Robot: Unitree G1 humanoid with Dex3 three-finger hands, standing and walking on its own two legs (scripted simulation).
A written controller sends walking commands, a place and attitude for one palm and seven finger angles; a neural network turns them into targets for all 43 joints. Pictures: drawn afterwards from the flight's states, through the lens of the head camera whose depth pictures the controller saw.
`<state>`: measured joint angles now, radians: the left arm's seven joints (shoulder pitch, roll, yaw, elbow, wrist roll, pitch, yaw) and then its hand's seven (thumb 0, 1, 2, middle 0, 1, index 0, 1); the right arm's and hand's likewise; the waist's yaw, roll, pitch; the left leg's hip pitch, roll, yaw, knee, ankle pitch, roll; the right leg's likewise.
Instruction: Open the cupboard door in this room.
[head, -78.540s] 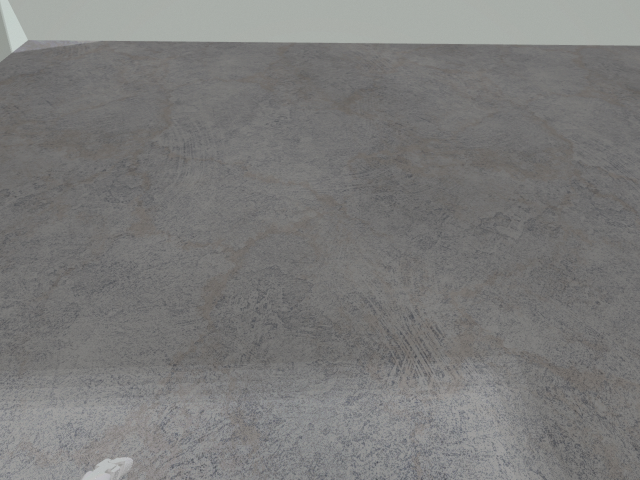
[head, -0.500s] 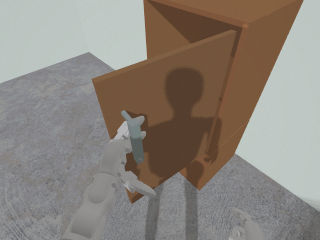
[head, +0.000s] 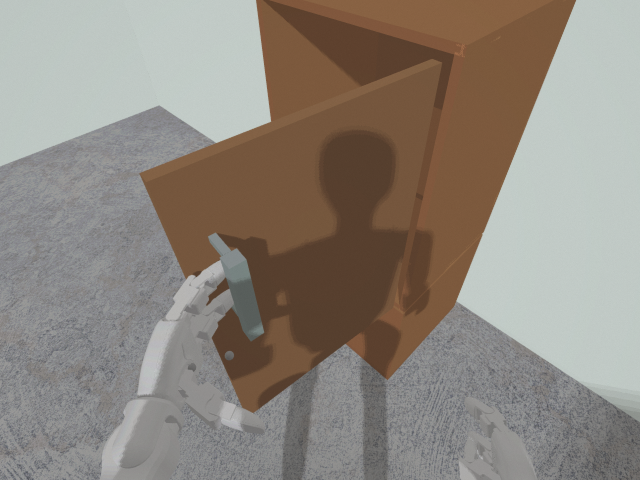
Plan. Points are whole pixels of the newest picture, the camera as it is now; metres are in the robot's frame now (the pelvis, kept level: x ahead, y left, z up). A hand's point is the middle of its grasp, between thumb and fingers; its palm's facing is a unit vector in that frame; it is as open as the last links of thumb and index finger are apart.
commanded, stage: slide the hand sideways off the handle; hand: left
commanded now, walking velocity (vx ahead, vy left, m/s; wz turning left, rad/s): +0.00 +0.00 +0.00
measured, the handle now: (236, 288) +0.32 +0.13 +0.09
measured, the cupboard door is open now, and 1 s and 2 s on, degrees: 83 83 83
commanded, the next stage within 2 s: draw the hand back to the body in 0.48 s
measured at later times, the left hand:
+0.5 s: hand (157, 393) +0.19 +0.18 +0.09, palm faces +0.04 -1.00 -0.06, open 16.2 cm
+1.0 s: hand (125, 391) +0.18 +0.20 +0.11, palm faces +0.00 -1.00 -0.08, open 16.3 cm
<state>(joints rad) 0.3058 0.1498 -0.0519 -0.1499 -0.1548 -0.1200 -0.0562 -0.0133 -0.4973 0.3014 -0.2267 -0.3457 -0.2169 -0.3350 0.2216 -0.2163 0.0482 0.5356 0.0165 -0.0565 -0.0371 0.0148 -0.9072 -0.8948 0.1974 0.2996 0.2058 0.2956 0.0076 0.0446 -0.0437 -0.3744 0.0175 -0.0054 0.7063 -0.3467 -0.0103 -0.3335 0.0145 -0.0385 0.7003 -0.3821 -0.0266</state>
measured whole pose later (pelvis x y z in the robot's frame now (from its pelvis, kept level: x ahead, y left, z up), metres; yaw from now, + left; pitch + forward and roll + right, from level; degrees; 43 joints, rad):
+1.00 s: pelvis +0.00 +0.03 +0.00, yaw +2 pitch +0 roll -2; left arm 0.49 0.26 0.14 -0.36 -0.27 -0.05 -0.23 -0.01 -0.50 0.30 -0.15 -0.30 -0.16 -0.30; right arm 0.26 -0.23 0.07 0.55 0.04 -0.22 -0.08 0.02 -0.91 -0.89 0.20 0.30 0.21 0.30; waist 0.03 0.06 -0.07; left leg -0.40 -0.01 -0.02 0.77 -0.37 0.02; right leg -0.33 -0.01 -0.06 0.71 -0.39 0.01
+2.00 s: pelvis +0.03 +0.01 +0.03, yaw +0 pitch -4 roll +0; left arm 0.46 0.33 0.31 -0.36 -0.06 -0.06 0.11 0.01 0.85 0.88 -0.20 -0.31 -0.21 -0.30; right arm 0.18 -0.23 0.02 0.64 0.00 -0.07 -0.07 0.01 -0.91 -0.89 0.20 0.30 0.21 0.30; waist 0.07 0.06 0.01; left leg -0.09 0.00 0.01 0.41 -0.26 0.01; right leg -0.03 0.01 -0.02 0.37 -0.27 -0.01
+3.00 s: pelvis -0.09 +0.04 +0.01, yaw +2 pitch -2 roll -2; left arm 0.53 0.40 0.43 -0.50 0.00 -0.20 0.14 0.01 0.89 0.90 -0.21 -0.31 -0.22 -0.31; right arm 0.21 -0.21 0.00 0.56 0.01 -0.06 -0.08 0.01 -0.91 -0.89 0.20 0.30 0.21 0.30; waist 0.00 0.02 0.05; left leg -0.43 -0.01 0.01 0.62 -0.20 0.05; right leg -0.32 0.02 0.01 0.59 -0.24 0.02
